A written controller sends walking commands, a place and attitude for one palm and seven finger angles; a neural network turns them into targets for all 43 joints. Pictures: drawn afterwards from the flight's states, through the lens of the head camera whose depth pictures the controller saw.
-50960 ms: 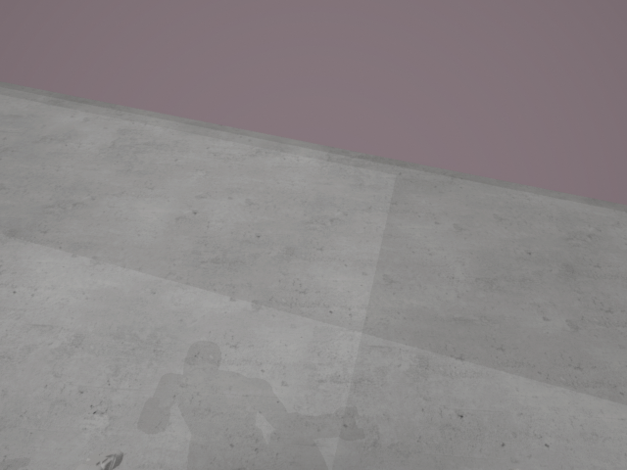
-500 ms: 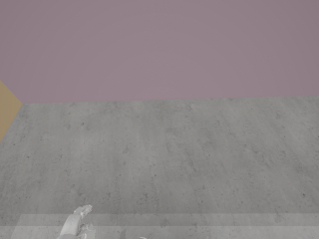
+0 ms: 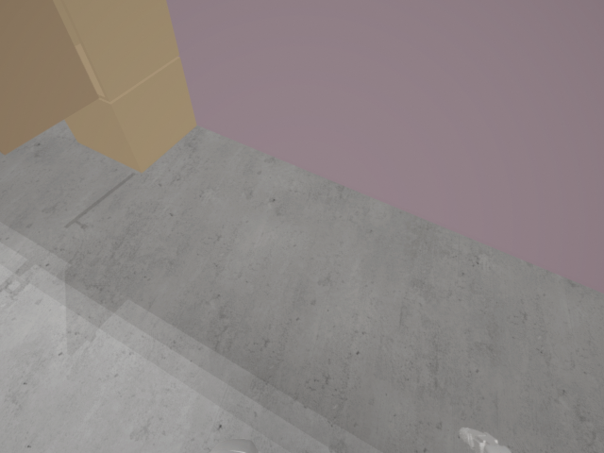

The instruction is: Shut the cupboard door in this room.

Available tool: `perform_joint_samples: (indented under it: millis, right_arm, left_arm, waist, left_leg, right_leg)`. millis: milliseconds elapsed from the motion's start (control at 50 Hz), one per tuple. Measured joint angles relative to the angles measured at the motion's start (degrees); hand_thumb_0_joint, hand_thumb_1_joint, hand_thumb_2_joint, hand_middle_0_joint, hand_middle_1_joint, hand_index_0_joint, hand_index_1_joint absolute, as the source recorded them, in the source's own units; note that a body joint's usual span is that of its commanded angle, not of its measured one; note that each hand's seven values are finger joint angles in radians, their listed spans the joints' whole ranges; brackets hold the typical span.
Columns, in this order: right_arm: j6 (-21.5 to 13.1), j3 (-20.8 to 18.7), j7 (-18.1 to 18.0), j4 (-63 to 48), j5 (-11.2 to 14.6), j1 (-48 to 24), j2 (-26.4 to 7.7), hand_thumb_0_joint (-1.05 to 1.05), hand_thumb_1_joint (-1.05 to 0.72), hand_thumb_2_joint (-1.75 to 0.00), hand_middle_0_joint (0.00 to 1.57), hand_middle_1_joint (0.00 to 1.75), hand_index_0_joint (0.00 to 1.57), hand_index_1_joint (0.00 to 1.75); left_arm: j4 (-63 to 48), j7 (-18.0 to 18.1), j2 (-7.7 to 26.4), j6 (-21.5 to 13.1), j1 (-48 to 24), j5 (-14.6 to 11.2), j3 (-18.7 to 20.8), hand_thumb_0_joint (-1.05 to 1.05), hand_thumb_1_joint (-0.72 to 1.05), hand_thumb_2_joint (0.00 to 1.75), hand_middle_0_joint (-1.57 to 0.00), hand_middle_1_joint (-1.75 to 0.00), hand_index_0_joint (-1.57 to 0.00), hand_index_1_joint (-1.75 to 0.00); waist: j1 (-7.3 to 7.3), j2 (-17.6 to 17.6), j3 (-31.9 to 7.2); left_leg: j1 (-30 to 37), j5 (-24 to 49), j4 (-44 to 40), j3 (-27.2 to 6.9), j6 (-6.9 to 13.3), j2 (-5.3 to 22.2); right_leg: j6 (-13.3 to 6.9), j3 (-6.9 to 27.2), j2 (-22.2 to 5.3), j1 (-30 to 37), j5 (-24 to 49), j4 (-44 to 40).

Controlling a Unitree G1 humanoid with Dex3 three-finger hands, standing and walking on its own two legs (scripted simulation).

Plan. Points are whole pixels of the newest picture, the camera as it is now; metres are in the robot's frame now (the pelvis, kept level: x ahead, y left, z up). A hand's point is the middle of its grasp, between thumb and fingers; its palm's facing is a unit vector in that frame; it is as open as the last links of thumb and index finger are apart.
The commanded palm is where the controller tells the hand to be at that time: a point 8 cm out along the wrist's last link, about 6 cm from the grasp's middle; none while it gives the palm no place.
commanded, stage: walk to a spot facing it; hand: left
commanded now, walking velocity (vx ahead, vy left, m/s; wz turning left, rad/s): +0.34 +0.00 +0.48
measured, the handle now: out of the picture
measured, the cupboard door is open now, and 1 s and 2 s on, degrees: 87 87 87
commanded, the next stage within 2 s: turn to face it in 1.40 s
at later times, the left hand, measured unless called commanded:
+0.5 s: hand (186, 319) +0.32 +0.25 -0.16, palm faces +0.11 -0.98 -0.15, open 7.4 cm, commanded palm none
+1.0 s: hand (191, 330) +0.30 +0.24 -0.17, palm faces +0.43 -0.89 -0.15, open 7.4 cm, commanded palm none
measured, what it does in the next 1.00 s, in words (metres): walks ahead, turning left: left foot, then right foot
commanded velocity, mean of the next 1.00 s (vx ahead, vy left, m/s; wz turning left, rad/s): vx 0.37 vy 0.00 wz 0.23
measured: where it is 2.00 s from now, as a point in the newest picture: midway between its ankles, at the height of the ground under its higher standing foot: (265, 266)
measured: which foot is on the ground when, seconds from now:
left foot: up 0.00-0.02, down 0.04-0.58, up 0.60-1.00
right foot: down 0.00-0.04, up 0.06-0.54, down 0.56-1.00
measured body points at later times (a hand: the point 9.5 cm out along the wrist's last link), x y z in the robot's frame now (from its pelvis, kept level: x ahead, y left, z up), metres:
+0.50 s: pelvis +0.20 +0.06 -0.01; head +0.24 +0.07 +0.44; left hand +0.31 +0.30 -0.15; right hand +0.16 -0.19 -0.15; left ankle +0.02 +0.11 -0.74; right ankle +0.36 -0.04 -0.70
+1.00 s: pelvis +0.43 +0.11 +0.00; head +0.46 +0.14 +0.45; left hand +0.28 +0.29 -0.16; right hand +0.60 -0.09 -0.14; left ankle +0.49 +0.26 -0.72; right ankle +0.38 -0.03 -0.74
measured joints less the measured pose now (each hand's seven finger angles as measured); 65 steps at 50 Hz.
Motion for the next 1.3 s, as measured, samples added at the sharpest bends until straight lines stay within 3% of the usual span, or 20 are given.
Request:
perform_joint_samples:
  millis: [40,60,100,180,260,380,500,560,600,640,680,720,800,880,980,1040,1080,1120,1160,1300]
  right_arm:
    - [-1.54,0.51,-0.13,-1.41,-0.16,-1.33,0.3,0.01,-0.91,-0.9,0.19,0.3,0.2,0.29]
    - [-2.56,0.62,-0.38,-2.02,-0.19,-1.9,0.64,0.0,-0.91,-0.9,0.19,0.3,0.2,0.29]
    - [-4.21,1.14,-1.06,-2.5,0.19,-1.74,1.43,0.0,-0.91,-0.9,0.19,0.3,0.2,0.29]
    - [-5.43,1.9,-2.5,-1.18,0.54,2.08,2.81,0.0,-0.91,-0.89,0.2,0.3,0.2,0.29]
    - [-6.23,1.85,-3.34,1.62,1.15,6.9,4.21,-0.01,-0.92,-0.89,0.2,0.3,0.21,0.29]
    - [-6.56,1.66,-3.99,5.73,0.96,14.15,4.29,-0.01,-0.94,-0.89,0.2,0.3,0.21,0.29]
    - [-6.31,2.09,-4.65,9.91,0.55,21.04,5.01,0.0,-0.92,-0.89,0.2,0.3,0.21,0.29]
    - [-5.53,2.08,-4.57,12.44,0.84,24.08,5.54,0.0,-0.92,-0.89,0.2,0.3,0.21,0.29]
    - [-4.6,1.93,-4.24,13.45,1.46,23.7,5.69,0.0,-0.91,-0.89,0.2,0.3,0.21,0.29]
    - [-4.11,1.45,-3.94,13.19,1.45,22.24,5.59,0.01,-0.91,-0.89,0.2,0.3,0.2,0.29]
    - [-3.66,1.03,-3.56,12.14,0.97,20.08,5.4,0.01,-0.91,-0.89,0.2,0.3,0.2,0.29]
    - [-3.25,0.76,-3.3,10.46,0.47,17.61,5.28,0.01,-0.91,-0.89,0.2,0.3,0.2,0.29]
    - [-3.03,0.31,-2.83,7.41,-0.04,12.93,5.44,0.0,-0.91,-0.89,0.19,0.3,0.2,0.29]
    - [-3.08,-0.32,-2.62,6.18,-0.2,9.33,4.29,0.01,-0.95,-0.89,0.19,0.3,0.2,0.29]
    - [-3.76,-0.12,-1.88,5.06,-0.1,5.11,3.42,0.01,-0.94,-0.9,0.19,0.3,0.2,0.29]
    - [-4.99,0.37,-1.84,3.73,-0.29,3.15,3.59,0.01,-0.93,-0.9,0.19,0.3,0.2,0.29]
    - [-6.43,0.54,-2.26,2.83,-0.46,1.98,4.1,0.01,-0.93,-0.9,0.19,0.3,0.2,0.29]
    - [-7.08,0.9,-2.71,2.56,-0.13,1.95,4.78,0.0,-0.92,-0.9,0.19,0.3,0.2,0.29]
    - [-7.36,1.2,-3.22,3.03,0.02,3.08,5.64,0.0,-0.92,-0.89,0.19,0.3,0.2,0.29]
    - [-8.58,0.14,-4.73,5.02,0.67,9.32,5.04,-0.04,-0.97,-0.89,0.2,0.3,0.21,0.29]
  left_arm:
    - [1.38,-0.32,0.94,0.26,1.86,-0.29,0.31,0.01,0.91,0.9,-0.2,-0.3,-0.2,-0.3]
    - [2.26,-0.59,1.31,0.88,2.06,-0.49,0.43,0.01,0.91,0.9,-0.2,-0.3,-0.2,-0.3]
    - [3.47,-0.86,1.67,2.5,1.46,-0.56,0.45,0.01,0.91,0.9,-0.2,-0.3,-0.2,-0.29]
    - [2.83,-1.37,1.34,2.54,-2.46,-0.4,0.43,0.02,0.91,0.9,-0.2,-0.3,-0.2,-0.29]
    - [-0.2,-1.55,0.43,1.34,-7.12,-0.33,-0.26,0.01,0.91,0.9,-0.2,-0.3,-0.2,-0.29]
    - [-2.68,-1.62,-1.03,1.2,-13.19,-0.47,-1.35,0.01,0.91,0.9,-0.2,-0.3,-0.2,-0.29]
    - [-4.07,-1.8,-2.54,0.73,-18.25,-1.08,-2.59,0.01,0.91,0.9,-0.2,-0.3,-0.2,-0.29]
    - [-4.99,-1.7,-3.15,-1.19,-18.65,-0.92,-3.05,0.01,0.91,0.9,-0.2,-0.3,-0.2,-0.3]
    - [-4.87,-1.23,-3.85,-2.79,-18.49,-0.73,-2.95,0.01,0.91,0.9,-0.2,-0.3,-0.2,-0.3]
    - [-4.09,-0.91,-4.41,-3.11,-17.2,-1.0,-2.8,0.01,0.91,0.9,-0.2,-0.3,-0.2,-0.3]
    - [-2.61,-0.32,-4.72,-2.83,-14.93,-1.1,-2.4,0.01,0.91,0.9,-0.2,-0.3,-0.2,-0.3]
    - [-0.81,0.19,-4.99,-2.47,-12.2,-0.99,-1.99,0.01,0.91,0.9,-0.2,-0.3,-0.2,-0.3]
    - [2.68,0.72,-5.11,-2.12,-6.65,-0.71,-1.24,0.01,0.92,0.9,-0.2,-0.3,-0.2,-0.3]
    - [4.96,0.47,-5.5,-2.3,-2.33,-0.61,-1.31,0.01,0.92,0.9,-0.2,-0.3,-0.2,-0.29]
    - [6.43,0.36,-5.84,-2.39,1.56,-0.49,-1.55,0.01,0.91,0.9,-0.2,-0.3,-0.2,-0.29]
    - [7.48,0.26,-5.93,-1.99,3.91,-0.62,-1.65,0.01,0.91,0.9,-0.2,-0.3,-0.2,-0.3]
    - [8.5,0.0,-6.01,-1.05,3.72,-0.93,-1.67,0.01,0.91,0.9,-0.2,-0.3,-0.2,-0.29]
    - [8.81,-0.19,-5.99,-0.35,2.67,-0.99,-1.71,0.01,0.91,0.9,-0.2,-0.3,-0.2,-0.29]
    - [8.55,-0.45,-5.66,-0.2,0.98,-0.88,-1.44,0.01,0.91,0.9,-0.2,-0.3,-0.2,-0.29]
    - [3.18,-0.67,-3.52,0.5,-6.62,-0.21,-0.12,0.01,0.91,0.9,-0.2,-0.3,-0.2,-0.29]
  waist:
    - [0.36,-0.99,-0.15]
    - [0.24,-1.47,0.07]
    - [0.1,-1.54,-0.14]
    - [-0.93,-0.66,-1.23]
    - [-1.68,-0.55,-1.44]
    - [-4.37,-0.94,-1.37]
    - [-7.69,0.33,-0.31]
    - [-7.91,1.14,-0.14]
    - [-7.36,2.25,0.68]
    - [-7.03,3.32,1.44]
    - [-6.8,3.82,1.18]
    - [-6.81,3.96,0.45]
    - [-6.11,3.56,-1.13]
    - [-4.48,3.0,-1.61]
    - [-1.36,1.84,-0.68]
    - [-0.5,0.59,-0.4]
    - [-0.88,-0.34,0.42]
    - [-1.06,-0.08,0.65]
    - [-1.49,0.39,-0.02]
    - [-2.43,-0.27,-2.97]
  left_leg:
    - [3.1,3.93,-5.72,1.35,1.82,-1.39]
    - [2.89,4.89,-4.22,1.41,3.16,-2.04]
    - [4.02,2.84,-2.84,1.16,4.7,-2.57]
    - [10.09,3.51,-9.82,-1.13,4.99,-3.75]
    - [16.1,5.1,-17.13,-3.1,5.94,-5.02]
    - [23.0,3.88,-22.71,-5.39,6.19,-6.53]
    - [28.85,-0.64,-23.98,-8.03,5.35,-6.7]
    - [27.94,-5.73,-13.94,-8.97,4.62,-6.49]
    - [19.06,-5.73,8.82,-9.63,4.29,-6.39]
    - [10.1,-3.17,27.08,-9.43,4.56,-5.56]
    - [2.34,1.29,34.34,-8.24,4.32,-3.42]
    - [-4.14,4.45,34.97,-7.66,3.6,-1.16]
    - [-11.86,8.51,27.47,-6.83,1.82,2.3]
    - [-12.74,12.18,13.62,-4.81,0.72,3.73]
    - [-8.88,12.08,1.3,-2.13,1.54,2.4]
    - [-3.53,11.45,-5.07,-0.27,2.95,0.21]
    - [-3.03,10.22,-2.41,0.51,4.59,-1.05]
    - [-0.55,7.49,-2.23,1.14,5.38,-1.27]
    - [3.04,7.2,-5.44,1.58,5.05,-1.48]
    - [14.55,8.16,-18.13,3.38,5.05,-3.28]
  right_leg:
    - [1.12,0.22,-2.36,-1.2,-2.91,5.86]
    - [1.21,3.21,-2.97,-3.65,-5.74,12.96]
    - [0.9,10.75,-0.98,-10.06,-8.35,28.03]
    - [0.99,15.96,1.44,-19.73,-1.52,39.8]
    - [1.66,17.75,2.12,-26.54,4.63,39.06]
    - [1.66,16.96,3.35,-31.61,10.34,31.97]
    - [-1.55,15.25,6.35,-27.45,10.58,14.7]
    - [-4.54,14.43,8.5,-20.47,11.46,7.01]
    - [-7.04,13.32,8.68,-19.48,8.87,10.15]
    - [-7.63,12.13,8.95,-16.39,6.28,10.05]
    - [-7.05,11.49,9.24,-13.14,5.78,7.5]
    - [-6.95,11.0,9.48,-10.4,5.61,4.74]
    - [-6.66,10.48,9.73,-5.66,4.95,0.03]
    - [-5.57,9.4,9.48,-0.94,3.7,-3.69]
    - [-3.15,8.04,8.55,3.81,0.22,-4.91]
    - [-1.28,7.94,6.55,4.7,-4.35,-0.53]
    - [-2.04,10.88,4.49,-0.18,-7.63,13.64]
    - [-3.05,15.16,5.07,-7.22,-7.7,30.22]
    - [-3.27,16.64,5.07,-13.55,-4.19,39.48]
    - [-1.56,18.33,3.22,-28.19,7.86,38.74]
